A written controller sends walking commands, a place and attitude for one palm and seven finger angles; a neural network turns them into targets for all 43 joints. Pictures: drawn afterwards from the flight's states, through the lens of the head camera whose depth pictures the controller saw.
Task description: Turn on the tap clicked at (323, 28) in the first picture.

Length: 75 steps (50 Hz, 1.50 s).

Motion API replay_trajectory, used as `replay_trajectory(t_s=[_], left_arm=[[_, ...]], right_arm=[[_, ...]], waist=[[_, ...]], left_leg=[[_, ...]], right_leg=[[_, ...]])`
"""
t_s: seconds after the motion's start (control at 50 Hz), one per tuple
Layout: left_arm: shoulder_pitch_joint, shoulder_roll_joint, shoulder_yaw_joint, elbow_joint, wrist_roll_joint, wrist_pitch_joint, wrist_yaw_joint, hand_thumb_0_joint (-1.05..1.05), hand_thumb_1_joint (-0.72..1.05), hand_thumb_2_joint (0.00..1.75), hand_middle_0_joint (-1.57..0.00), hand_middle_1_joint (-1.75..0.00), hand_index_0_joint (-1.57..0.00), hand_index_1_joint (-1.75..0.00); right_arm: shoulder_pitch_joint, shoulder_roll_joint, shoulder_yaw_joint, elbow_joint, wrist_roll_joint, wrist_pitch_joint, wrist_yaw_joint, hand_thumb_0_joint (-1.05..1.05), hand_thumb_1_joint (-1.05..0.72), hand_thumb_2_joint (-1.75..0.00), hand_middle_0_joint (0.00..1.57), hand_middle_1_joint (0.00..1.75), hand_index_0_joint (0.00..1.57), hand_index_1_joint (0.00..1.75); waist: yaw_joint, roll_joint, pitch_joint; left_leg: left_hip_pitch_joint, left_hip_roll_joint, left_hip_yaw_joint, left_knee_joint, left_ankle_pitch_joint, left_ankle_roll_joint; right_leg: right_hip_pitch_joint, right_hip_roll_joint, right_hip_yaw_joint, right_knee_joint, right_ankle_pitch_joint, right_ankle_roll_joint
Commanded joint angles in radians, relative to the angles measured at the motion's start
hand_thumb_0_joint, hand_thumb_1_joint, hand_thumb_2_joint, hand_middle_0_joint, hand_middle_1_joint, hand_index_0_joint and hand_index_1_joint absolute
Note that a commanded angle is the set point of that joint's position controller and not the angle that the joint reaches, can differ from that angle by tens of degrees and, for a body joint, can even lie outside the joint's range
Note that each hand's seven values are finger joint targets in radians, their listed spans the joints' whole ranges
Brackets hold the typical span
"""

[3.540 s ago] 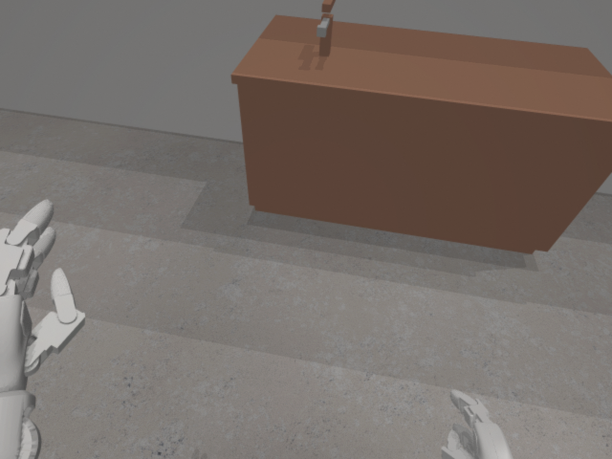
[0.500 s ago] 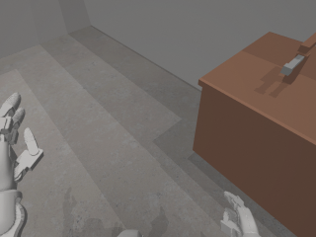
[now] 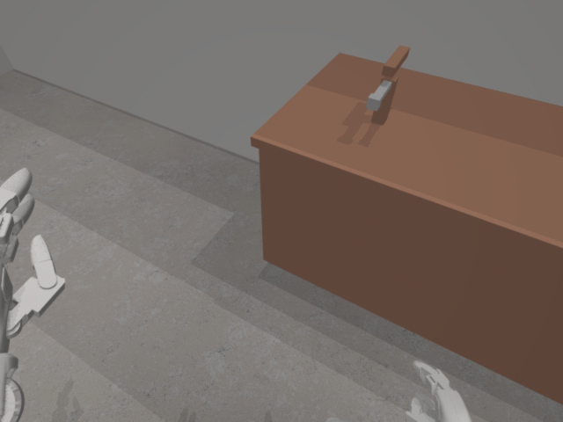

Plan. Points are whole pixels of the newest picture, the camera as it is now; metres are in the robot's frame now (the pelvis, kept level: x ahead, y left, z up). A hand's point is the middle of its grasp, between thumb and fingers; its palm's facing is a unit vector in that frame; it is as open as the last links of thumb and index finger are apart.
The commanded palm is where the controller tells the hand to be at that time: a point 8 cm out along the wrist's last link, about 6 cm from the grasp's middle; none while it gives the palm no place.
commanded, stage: turn to face it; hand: left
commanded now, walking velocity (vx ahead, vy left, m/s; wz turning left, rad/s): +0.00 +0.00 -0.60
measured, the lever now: (374, 102) +0.80 -0.14 +0.06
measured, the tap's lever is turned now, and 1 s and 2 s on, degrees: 0 0 0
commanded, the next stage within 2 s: take the last steps up to it in 1.28 s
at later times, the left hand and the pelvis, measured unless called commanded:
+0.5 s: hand (170, 293) +0.20 +0.14 +0.17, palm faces +0.15 -0.90 -0.42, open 7.4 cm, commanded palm +0.16 +0.19 +0.18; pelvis -0.07 -0.04 +0.00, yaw -17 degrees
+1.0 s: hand (306, 352) +0.16 +0.00 +0.17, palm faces -0.17 -0.85 -0.50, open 7.4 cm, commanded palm +0.14 +0.08 +0.18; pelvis -0.15 -0.07 +0.00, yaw -34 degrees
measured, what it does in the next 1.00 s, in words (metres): walks backwards, turning right: right foot, then left foot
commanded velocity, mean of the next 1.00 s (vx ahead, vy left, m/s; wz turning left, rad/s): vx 0.00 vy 0.00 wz -0.54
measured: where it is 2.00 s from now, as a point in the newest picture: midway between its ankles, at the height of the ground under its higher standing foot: outside the picture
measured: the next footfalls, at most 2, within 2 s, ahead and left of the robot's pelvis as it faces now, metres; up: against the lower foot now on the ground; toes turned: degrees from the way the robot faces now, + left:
right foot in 0.12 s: +0.05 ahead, -0.13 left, +0.00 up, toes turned -9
left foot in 0.48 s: +0.01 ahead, +0.08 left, +0.00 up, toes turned -14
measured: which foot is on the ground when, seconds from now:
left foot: down 0.00-0.14, up 0.16-0.46, down 0.48-0.78, up 0.80-1.00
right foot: up 0.00-0.10, down 0.12-0.50, up 0.52-0.74, down 0.76-1.00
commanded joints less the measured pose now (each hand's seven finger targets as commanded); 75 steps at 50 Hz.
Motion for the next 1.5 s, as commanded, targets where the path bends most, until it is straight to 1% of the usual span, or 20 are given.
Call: replay_trajectory(t_s=[0.0, 0.08, 0.12, 0.14, 0.24, 0.42, 0.5, 0.54, 0.58, 0.7, 0.74, 0.78, 0.84, 1.06, 1.14, 1.18, 1.3, 1.32, 1.38, 1.48], left_arm=[[-0.147, 0.15, 0.045, -0.244, 0.007, -0.07, 0.012, 0.0, 0.9, 0.9, -0.2, -0.3, -0.2, -0.3], [-0.14, 0.193, 0.099, -0.22, 0.004, -0.067, 0.012, 0.0, 0.9, 0.9, -0.2, -0.3, -0.2, -0.3], [-0.088, 0.264, 0.177, -0.216, -0.008, -0.073, 0.031, 0.0, 0.9, 0.9, -0.2, -0.3, -0.2, -0.3], [-0.011, 0.266, 0.2, -0.204, -0.028, -0.062, 0.035, 0.0, 0.9, 0.9, -0.2, -0.3, -0.2, -0.3], [0.074, 0.232, 0.203, -0.283, -0.044, -0.079, 0.038, 0.0, 0.9, 0.9, -0.2, -0.3, -0.2, -0.3], [0.006, 0.202, 0.131, -0.244, -0.036, -0.059, 0.03, 0.0, 0.9, 0.9, -0.2, -0.3, -0.2, -0.3], [-0.094, 0.221, 0.129, -0.305, -0.006, -0.079, 0.021, 0.0, 0.9, 0.9, -0.2, -0.3, -0.2, -0.3], [-0.139, 0.209, 0.101, -0.315, 0.001, -0.091, 0.012, 0.0, 0.9, 0.9, -0.2, -0.3, -0.2, -0.3], [-0.066, 0.148, 0.054, -0.244, -0.002, -0.078, 0.015, 0.0, 0.9, 0.9, -0.2, -0.3, -0.2, -0.3], [-0.138, 0.182, 0.084, -0.224, -0.002, -0.069, 0.017, 0.0, 0.9, 0.9, -0.2, -0.3, -0.2, -0.3], [-0.096, 0.227, 0.124, -0.186, 0.008, -0.068, 0.023, 0.0, 0.9, 0.9, -0.2, -0.3, -0.2, -0.3], [-0.05, 0.261, 0.18, -0.224, -0.031, -0.064, 0.035, 0.0, 0.9, 0.9, -0.2, -0.3, -0.2, -0.3], [0.069, 0.243, 0.206, -0.284, -0.041, -0.082, 0.035, 0.0, 0.9, 0.9, -0.2, -0.3, -0.2, -0.3], [0.054, 0.205, 0.152, -0.246, -0.026, -0.076, 0.035, 0.0, 0.9, 0.9, -0.2, -0.3, -0.2, -0.3], [-0.029, 0.229, 0.158, -0.289, -0.006, -0.097, 0.028, 0.0, 0.9, 0.9, -0.2, -0.3, -0.2, -0.3], [-0.003, 0.168, 0.103, -0.212, 0.004, -0.084, 0.016, 0.0, 0.9, 0.9, -0.2, -0.3, -0.2, -0.3], [-0.115, 0.164, 0.062, -0.248, 0.014, -0.083, 0.021, 0.0, 0.9, 0.9, -0.2, -0.3, -0.2, -0.3], [-0.132, 0.179, 0.079, -0.236, 0.016, -0.088, 0.022, 0.0, 0.9, 0.9, -0.2, -0.3, -0.2, -0.3], [-0.104, 0.23, 0.133, -0.192, -0.004, -0.072, 0.027, 0.0, 0.9, 0.9, -0.2, -0.3, -0.2, -0.3], [0.03, 0.213, 0.145, -0.192, -0.011, -0.086, 0.033, 0.0, 0.9, 0.9, -0.2, -0.3, -0.2, -0.3]], right_arm=[[-0.068, -0.156, -0.055, -0.132, 0.0, -0.084, 0.006, 0.0, -0.9, -0.9, 0.2, 0.3, 0.2, 0.3], [-0.067, -0.15, -0.05, -0.133, -0.001, -0.1, 0.017, 0.0, -0.9, -0.9, 0.2, 0.3, 0.2, 0.3], [-0.099, -0.097, -0.039, -0.163, 0.005, -0.088, 0.018, 0.0, -0.9, -0.9, 0.2, 0.3, 0.2, 0.3], [-0.132, -0.113, -0.055, -0.161, 0.01, -0.074, 0.017, 0.0, -0.9, -0.9, 0.2, 0.3, 0.2, 0.3], [-0.149, -0.079, -0.019, -0.132, -0.006, -0.01, 0.006, 0.0, -0.9, -0.9, 0.2, 0.3, 0.2, 0.3], [-0.108, -0.132, -0.041, -0.155, 0.003, 0.014, -0.01, 0.0, -0.9, -0.9, 0.2, 0.3, 0.2, 0.3], [-0.127, -0.144, -0.042, -0.174, -0.003, -0.011, -0.024, 0.0, -0.9, -0.9, 0.2, 0.3, 0.2, 0.3], [-0.113, -0.121, -0.055, -0.172, 0.0, -0.034, -0.017, 0.0, -0.9, -0.9, 0.2, 0.3, 0.2, 0.3], [-0.093, -0.139, -0.058, -0.151, 0.006, -0.052, -0.003, 0.0, -0.9, -0.9, 0.2, 0.3, 0.2, 0.3], [-0.07, -0.156, -0.055, -0.14, 0.0, -0.098, 0.015, 0.0, -0.9, -0.9, 0.2, 0.3, 0.2, 0.3], [-0.068, -0.131, -0.053, -0.141, 0.005, -0.091, 0.021, 0.0, -0.9, -0.9, 0.2, 0.3, 0.2, 0.3], [-0.136, -0.114, -0.051, -0.165, 0.011, -0.076, 0.017, 0.0, -0.9, -0.9, 0.2, 0.3, 0.2, 0.3], [-0.143, -0.086, -0.017, -0.131, -0.004, -0.025, 0.02, 0.0, -0.9, -0.9, 0.2, 0.3, 0.2, 0.3], [-0.111, -0.128, -0.044, -0.122, 0.002, -0.032, -0.019, 0.0, -0.9, -0.9, 0.2, 0.3, 0.2, 0.3], [-0.124, -0.157, -0.054, -0.134, -0.001, -0.054, -0.039, 0.0, -0.9, -0.9, 0.2, 0.3, 0.2, 0.3], [-0.114, -0.132, -0.056, -0.127, -0.005, -0.071, -0.035, 0.0, -0.9, -0.9, 0.2, 0.3, 0.2, 0.3], [-0.09, -0.156, -0.055, -0.097, 0.003, -0.13, -0.013, 0.0, -0.9, -0.9, 0.2, 0.3, 0.2, 0.3], [-0.092, -0.152, -0.054, -0.097, 0.004, -0.132, -0.011, 0.0, -0.9, -0.9, 0.2, 0.3, 0.2, 0.3], [-0.114, -0.131, -0.063, -0.108, 0.006, -0.121, -0.012, 0.0, -0.9, -0.9, 0.2, 0.3, 0.2, 0.3], [-0.142, -0.104, -0.023, -0.073, -0.009, -0.07, -0.024, 0.0, -0.9, -0.9, 0.2, 0.3, 0.2, 0.3]], waist=[[-0.038, 0.245, -0.017], [-0.03, 0.168, -0.078], [-0.001, -0.247, -0.156], [0.012, -0.246, -0.185], [-0.029, -0.093, -0.21], [-0.024, -0.087, -0.167], [-0.019, 0.358, -0.062], [-0.02, 0.25, 0.003], [-0.019, 0.232, 0.012], [-0.031, 0.231, -0.052], [-0.031, -0.024, -0.097], [0.004, -0.266, -0.159], [-0.023, -0.058, -0.206], [-0.035, -0.075, -0.183], [-0.019, 0.308, -0.095], [-0.035, 0.254, -0.004], [-0.041, 0.241, -0.053], [-0.042, 0.191, -0.057], [-0.023, -0.206, -0.114], [-0.052, -0.081, -0.123]], left_leg=[[0.001, 0.26, -0.068, -0.152, 0.312, 0.101], [-0.082, 0.203, -0.002, 0.079, 0.207, 0.028], [-0.316, -0.015, 0.005, 0.444, -0.287, -0.044], [-0.325, -0.011, -0.117, 0.58, -0.314, -0.039], [-0.281, -0.009, -0.146, 0.481, -0.159, -0.051], [0.033, -0.063, -0.098, -0.031, -0.108, 0.003], [-0.021, 0.334, -0.416, -0.369, -0.239, 0.198], [-0.098, 0.325, -0.312, -0.317, -0.126, 0.214], [-0.014, 0.259, -0.141, -0.229, 0.11, 0.153], [-0.037, 0.218, -0.015, -0.012, 0.227, 0.053], [-0.184, 0.096, 0.032, 0.266, -0.022, -0.012], [-0.335, -0.01, -0.139, 0.595, -0.292, -0.032], [-0.377, 0.003, -0.18, 0.642, -0.162, -0.049], [0.022, -0.062, -0.099, -0.023, -0.08, 0.015], [0.003, 0.272, -0.401, -0.318, -0.099, 0.178], [-0.2, 0.273, -0.341, -0.313, -0.079, 0.209], [-0.083, 0.174, -0.132, -0.049, 0.23, 0.086], [-0.121, 0.151, -0.115, 0.0, 0.169, 0.062], [-0.231, -0.06, -0.08, 0.38, -0.234, -0.001], [-0.3, -0.034, -0.139, 0.447, -0.096, 0.012]], right_leg=[[0.105, -0.033, -0.081, -0.216, -0.03, 0.018], [0.356, -0.049, -0.064, -0.484, 0.206, -0.021], [0.453, -0.313, 0.41, -0.555, 0.638, -0.186], [0.396, -0.354, 0.519, -0.6, 0.558, -0.206], [0.404, -0.256, 0.31, -0.56, 0.52, -0.207], [0.178, -0.192, 0.411, -0.648, 0.07, -0.152], [-0.036, 0.029, 0.106, 0.025, -0.075, -0.021], [-0.049, -0.042, 0.092, 0.228, -0.04, -0.006], [-0.056, -0.053, 0.01, 0.07, -0.058, 0.004], [0.283, -0.007, -0.109, -0.421, 0.105, 0.005], [0.414, -0.173, 0.155, -0.528, 0.401, -0.095], [0.381, -0.358, 0.519, -0.633, 0.457, -0.19], [0.447, -0.295, 0.359, -0.552, 0.459, -0.218], [0.222, -0.223, 0.347, -0.639, 0.115, -0.161], [0.05, 0.001, 0.103, -0.194, -0.046, -0.031], [0.115, -0.017, 0.056, 0.032, -0.028, -0.016], [0.282, -0.018, -0.073, -0.44, 0.111, -0.008], [0.335, -0.042, -0.044, -0.494, 0.183, -0.022], [0.291, -0.345, 0.472, -0.684, 0.232, -0.174], [0.314, -0.326, 0.303, -0.717, -0.001, -0.204]])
